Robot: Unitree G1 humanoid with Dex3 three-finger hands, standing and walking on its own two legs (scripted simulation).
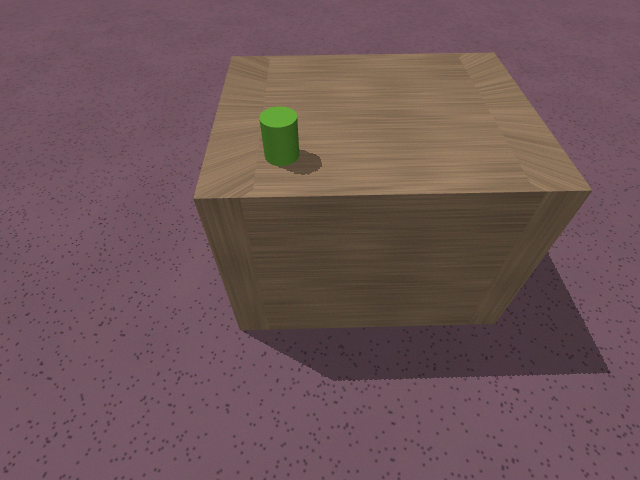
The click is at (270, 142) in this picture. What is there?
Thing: squat round
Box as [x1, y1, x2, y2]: [259, 106, 298, 165]
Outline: 271,107 264,110 259,116 265,158 268,162 272,164 286,165 292,163 298,157 296,114 292,109 287,107
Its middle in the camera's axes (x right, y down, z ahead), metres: -0.10 -0.24 +0.92
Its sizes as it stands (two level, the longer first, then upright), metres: 0.088 0.088 0.110
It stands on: a support 0.65 m high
